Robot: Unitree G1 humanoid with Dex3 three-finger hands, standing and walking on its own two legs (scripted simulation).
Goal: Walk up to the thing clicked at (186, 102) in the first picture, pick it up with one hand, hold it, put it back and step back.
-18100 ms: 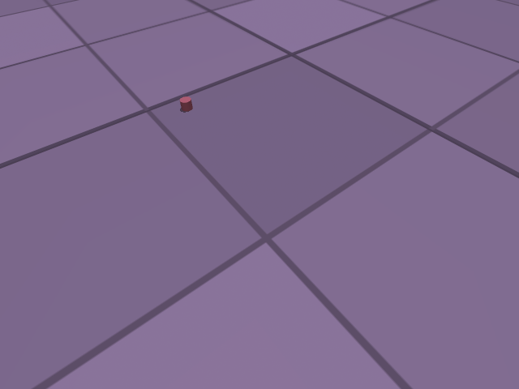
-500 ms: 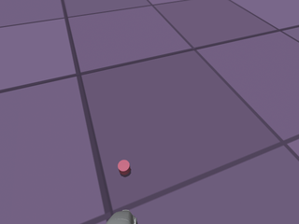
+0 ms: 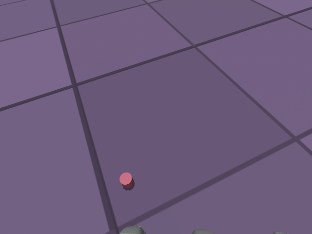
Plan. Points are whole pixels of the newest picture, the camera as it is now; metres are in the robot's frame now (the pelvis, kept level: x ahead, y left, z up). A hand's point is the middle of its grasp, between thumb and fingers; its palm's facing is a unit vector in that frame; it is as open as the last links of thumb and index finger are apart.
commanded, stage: walk up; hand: left
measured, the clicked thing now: (126, 180) +0.49 +0.26 -0.72
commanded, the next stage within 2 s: stand in 1.10 s
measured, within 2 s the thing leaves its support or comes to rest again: neither
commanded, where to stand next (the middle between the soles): +0.10 +0.00 m, yaw +3 degrees
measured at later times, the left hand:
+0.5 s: hand out of the picture +0.12 +0.25 -0.12, palm faces +0.06 -0.94 -0.34, open 7.4 cm
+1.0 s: hand out of the picture +0.07 +0.26 -0.13, palm faces +0.12 -0.94 -0.32, open 7.4 cm
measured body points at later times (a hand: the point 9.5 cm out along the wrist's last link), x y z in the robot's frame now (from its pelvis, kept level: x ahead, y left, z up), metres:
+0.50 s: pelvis -0.01 -0.01 +0.02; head +0.01 -0.01 +0.47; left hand +0.12 +0.30 -0.10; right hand +0.10 -0.31 -0.11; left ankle +0.02 +0.14 -0.72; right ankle +0.01 -0.13 -0.72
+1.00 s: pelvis +0.01 -0.01 +0.02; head +0.03 +0.00 +0.47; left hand +0.06 +0.30 -0.11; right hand +0.13 -0.30 -0.10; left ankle +0.02 +0.14 -0.72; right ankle +0.01 -0.13 -0.72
